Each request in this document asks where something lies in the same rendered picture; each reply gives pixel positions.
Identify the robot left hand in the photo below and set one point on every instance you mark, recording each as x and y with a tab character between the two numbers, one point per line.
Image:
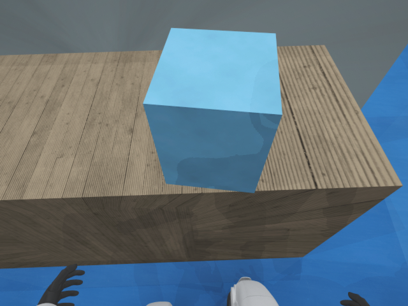
54	292

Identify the robot right hand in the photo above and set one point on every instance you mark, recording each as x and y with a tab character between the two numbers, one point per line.
357	300

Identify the robot right thigh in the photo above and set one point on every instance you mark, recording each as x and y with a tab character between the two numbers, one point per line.
251	293

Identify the robot right shin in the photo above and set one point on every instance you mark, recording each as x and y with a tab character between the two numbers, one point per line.
244	278

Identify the pedestal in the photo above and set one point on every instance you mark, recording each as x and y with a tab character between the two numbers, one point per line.
81	182

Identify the carton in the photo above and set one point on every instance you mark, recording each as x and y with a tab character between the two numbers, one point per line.
214	106

